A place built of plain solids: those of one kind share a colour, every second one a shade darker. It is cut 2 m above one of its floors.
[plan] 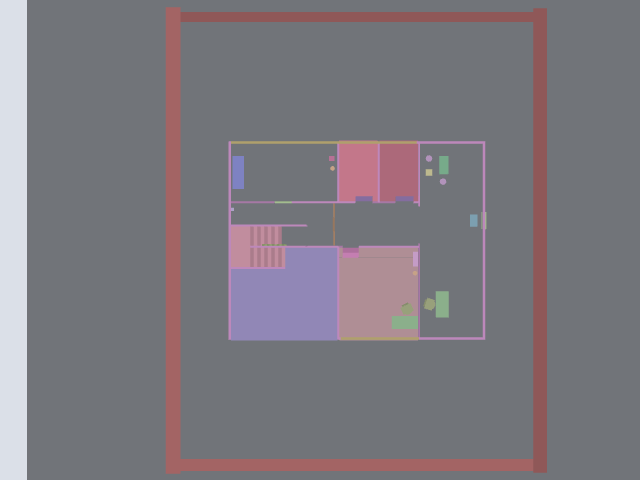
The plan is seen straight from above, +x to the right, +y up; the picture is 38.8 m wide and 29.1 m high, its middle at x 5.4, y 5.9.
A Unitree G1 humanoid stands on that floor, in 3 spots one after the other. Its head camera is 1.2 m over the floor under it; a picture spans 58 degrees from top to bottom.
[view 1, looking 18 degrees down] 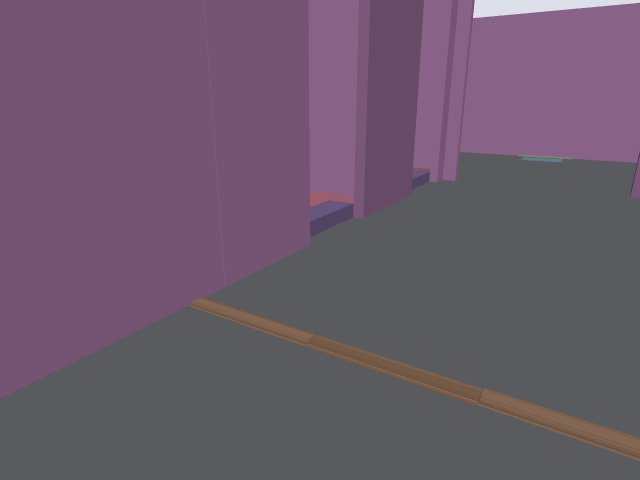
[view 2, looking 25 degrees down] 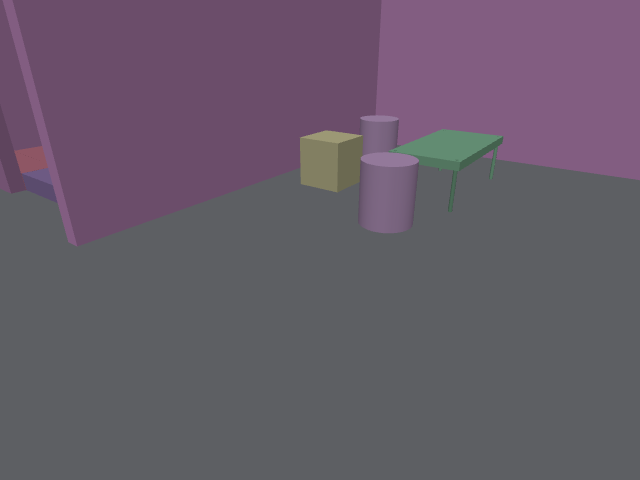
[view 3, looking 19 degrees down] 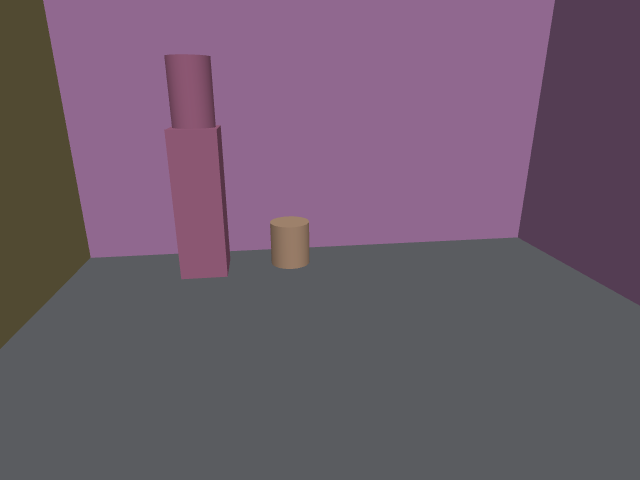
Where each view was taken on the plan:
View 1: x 4.58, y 6.18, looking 32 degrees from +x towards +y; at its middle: ground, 3.88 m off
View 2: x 14.17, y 6.84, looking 126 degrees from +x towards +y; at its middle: ground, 2.84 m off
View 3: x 3.17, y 10.44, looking -8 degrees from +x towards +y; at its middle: wall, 3.50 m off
